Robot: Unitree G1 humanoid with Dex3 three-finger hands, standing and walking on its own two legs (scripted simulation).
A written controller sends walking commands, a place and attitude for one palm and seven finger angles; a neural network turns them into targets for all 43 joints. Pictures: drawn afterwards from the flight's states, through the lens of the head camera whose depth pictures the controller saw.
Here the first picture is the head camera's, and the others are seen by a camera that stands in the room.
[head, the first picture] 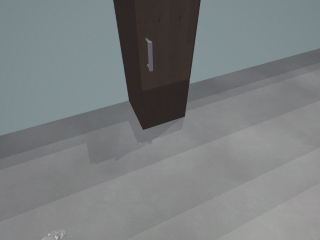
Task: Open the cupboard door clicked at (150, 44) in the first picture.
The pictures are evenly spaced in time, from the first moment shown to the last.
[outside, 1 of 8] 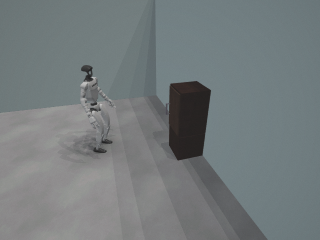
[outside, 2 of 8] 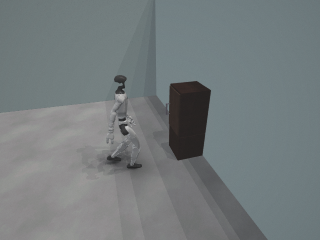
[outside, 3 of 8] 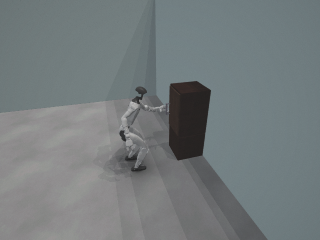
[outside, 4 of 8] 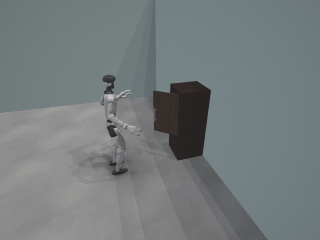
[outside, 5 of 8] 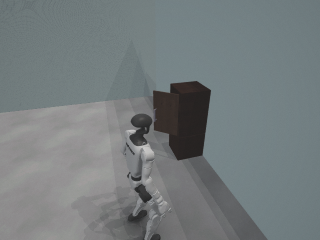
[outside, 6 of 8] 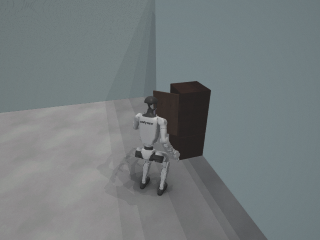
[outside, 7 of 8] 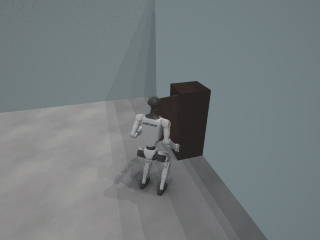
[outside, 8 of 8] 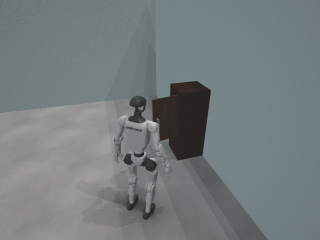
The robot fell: no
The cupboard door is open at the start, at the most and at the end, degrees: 0 100 100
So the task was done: yes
